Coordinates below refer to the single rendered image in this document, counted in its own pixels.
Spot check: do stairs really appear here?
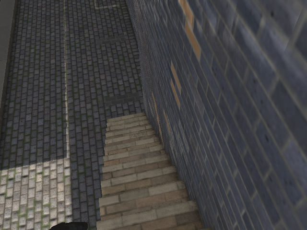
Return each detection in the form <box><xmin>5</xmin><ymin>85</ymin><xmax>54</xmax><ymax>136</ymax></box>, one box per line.
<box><xmin>96</xmin><ymin>112</ymin><xmax>211</xmax><ymax>230</ymax></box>

